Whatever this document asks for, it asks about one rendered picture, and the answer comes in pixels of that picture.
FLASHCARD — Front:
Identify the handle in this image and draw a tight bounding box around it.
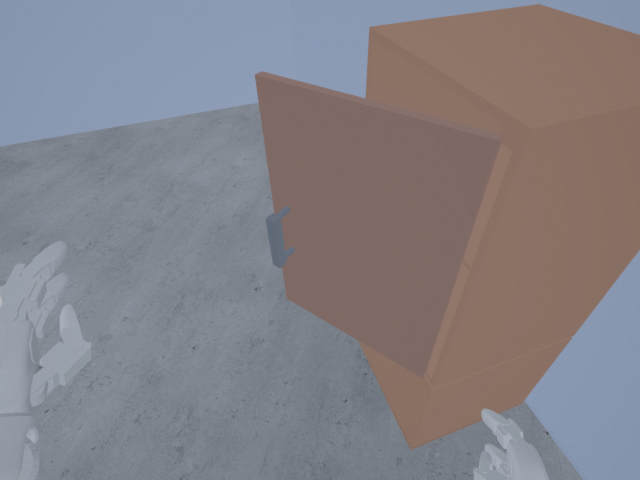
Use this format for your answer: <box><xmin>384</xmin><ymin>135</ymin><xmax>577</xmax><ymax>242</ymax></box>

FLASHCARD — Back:
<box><xmin>266</xmin><ymin>206</ymin><xmax>295</xmax><ymax>269</ymax></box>

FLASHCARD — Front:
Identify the left robot forearm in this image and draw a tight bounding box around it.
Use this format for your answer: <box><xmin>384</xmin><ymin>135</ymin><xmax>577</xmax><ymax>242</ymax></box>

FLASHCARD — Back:
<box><xmin>0</xmin><ymin>412</ymin><xmax>44</xmax><ymax>480</ymax></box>

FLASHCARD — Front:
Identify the robot left hand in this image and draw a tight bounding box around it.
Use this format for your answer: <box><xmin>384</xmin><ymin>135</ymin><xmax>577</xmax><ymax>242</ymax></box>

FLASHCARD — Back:
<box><xmin>0</xmin><ymin>240</ymin><xmax>92</xmax><ymax>415</ymax></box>

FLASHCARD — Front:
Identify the cupboard door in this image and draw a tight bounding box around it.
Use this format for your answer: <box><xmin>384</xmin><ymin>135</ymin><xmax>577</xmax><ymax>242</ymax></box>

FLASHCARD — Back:
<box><xmin>255</xmin><ymin>71</ymin><xmax>504</xmax><ymax>378</ymax></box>

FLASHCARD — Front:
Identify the robot right hand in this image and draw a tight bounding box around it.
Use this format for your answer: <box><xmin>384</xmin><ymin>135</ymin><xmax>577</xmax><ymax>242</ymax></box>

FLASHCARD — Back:
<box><xmin>473</xmin><ymin>409</ymin><xmax>549</xmax><ymax>480</ymax></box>

